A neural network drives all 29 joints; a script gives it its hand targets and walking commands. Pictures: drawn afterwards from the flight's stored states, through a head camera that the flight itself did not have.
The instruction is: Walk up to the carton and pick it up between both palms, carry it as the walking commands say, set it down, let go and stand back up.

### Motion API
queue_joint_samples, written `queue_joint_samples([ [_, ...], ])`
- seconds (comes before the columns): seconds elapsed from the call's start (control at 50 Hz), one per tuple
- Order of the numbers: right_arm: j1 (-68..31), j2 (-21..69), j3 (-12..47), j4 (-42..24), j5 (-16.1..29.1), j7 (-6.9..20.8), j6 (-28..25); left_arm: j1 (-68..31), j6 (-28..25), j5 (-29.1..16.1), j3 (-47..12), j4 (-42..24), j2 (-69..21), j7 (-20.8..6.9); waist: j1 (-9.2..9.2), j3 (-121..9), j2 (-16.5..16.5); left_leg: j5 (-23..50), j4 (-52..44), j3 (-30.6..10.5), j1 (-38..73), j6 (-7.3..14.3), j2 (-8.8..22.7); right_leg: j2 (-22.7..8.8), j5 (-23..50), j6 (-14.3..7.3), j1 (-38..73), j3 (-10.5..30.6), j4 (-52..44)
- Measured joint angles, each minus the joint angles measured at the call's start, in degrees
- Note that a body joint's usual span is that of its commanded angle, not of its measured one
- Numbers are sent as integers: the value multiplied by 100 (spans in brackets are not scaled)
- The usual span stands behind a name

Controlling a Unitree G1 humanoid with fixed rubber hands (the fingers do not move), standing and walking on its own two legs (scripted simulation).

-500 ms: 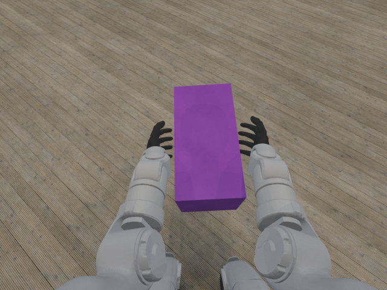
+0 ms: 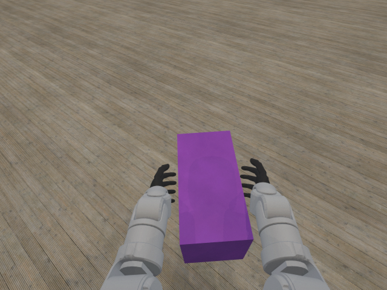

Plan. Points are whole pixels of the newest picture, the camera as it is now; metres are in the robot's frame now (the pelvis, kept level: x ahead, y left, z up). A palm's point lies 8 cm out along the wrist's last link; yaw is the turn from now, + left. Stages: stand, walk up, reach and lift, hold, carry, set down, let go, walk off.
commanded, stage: reach and lift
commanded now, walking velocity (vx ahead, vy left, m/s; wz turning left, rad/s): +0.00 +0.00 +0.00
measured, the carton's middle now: (208, 193) +0.36 -0.01 -0.04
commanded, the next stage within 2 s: hold in 1.38 s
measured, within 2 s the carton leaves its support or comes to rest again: neither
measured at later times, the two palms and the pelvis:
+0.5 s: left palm (153, 202) +0.28 +0.11 +0.04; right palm (257, 197) +0.29 -0.11 +0.06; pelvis -0.03 +0.01 -0.01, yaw +0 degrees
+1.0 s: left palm (155, 204) +0.28 +0.11 +0.04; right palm (261, 197) +0.28 -0.12 +0.06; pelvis -0.04 +0.01 -0.01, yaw -1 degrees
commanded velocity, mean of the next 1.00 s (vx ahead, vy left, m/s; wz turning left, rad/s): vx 0.00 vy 0.00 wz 0.00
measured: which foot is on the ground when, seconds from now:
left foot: down 0.00-1.00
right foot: down 0.00-1.00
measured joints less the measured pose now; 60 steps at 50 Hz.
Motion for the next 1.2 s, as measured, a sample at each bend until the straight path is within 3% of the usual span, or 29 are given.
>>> queue_joint_samples([
  [0.1, -158, 61, -142, 33, 45, -128, 291, -80, 342, 140, 123, -86, -33, -110, 45, 100, -32, -52, 63, 10, 249, -9, 37, 40, -10, -19, 263, 10, 10],
  [0.22, -335, 128, -239, 251, -120, 36, 441, -150, 503, 212, 241, 50, -31, 172, 3, 135, -51, -71, 147, -28, 401, -7, 32, 42, -16, -15, 453, -28, 42],
  [0.3, -485, 183, -381, 480, -292, 38, 380, -270, 493, 143, 287, 272, -49, 544, -53, 191, -27, -119, 310, -64, 390, -2, 25, 48, -43, -6, 489, -66, 132],
  [0.54, -679, 229, -657, 869, -426, -394, 171, -601, 345, 246, 519, 818, -144, 752, -27, 84, 15, -171, 570, 94, 263, 70, -35, 12, -110, 78, 290, 89, 471],
  [0.66, -827, 53, -847, 1154, -542, 63, 61, -815, 263, 267, 619, 1074, -125, 827, -25, 71, 21, -138, 619, 141, 172, 88, -51, 2, -86, 93, 176, 136, 551],
  [0.76, -1009, -85, -886, 1263, -558, 180, 55, -947, 160, 290, 650, 1217, -150, 846, -72, 94, 53, -88, 634, 160, 81, 102, -79, -19, -71, 87, 63, 154, 614],
  [0.86, -1189, -135, -852, 1388, -528, -57, 41, -1006, 195, 264, 674, 1162, -183, 814, -33, 137, 82, -78, 661, 215, 34, 102, -79, -13, -70, 117, -27, 212, 701],
  [1.0, -1295, -73, -864, 1529, -601, -20, 9, -944, 211, 220, 745, 1098, -117, 831, -68, 146, 98, -33, 618, 202, -22, 78, -76, -11, -51, 91, -101, 200, 703],
  [1.1, -1094, -22, -666, 1241, -496, -102, 74, -741, 186, 182, 646, 926, -160, 811, -14, 116, 112, -4, 535, 183, -12, 65, -66, -8, -20, 101, -93, 184, 628],
  [1.2, -1007, 115, -637, 1090, -477, -354, 94, -553, 222, 63, 497, 780, -155, 856, -61, 89, 111, 12, 489, 146, -22, 42, -63, -8, -19, 78, -98, 147, 591],
])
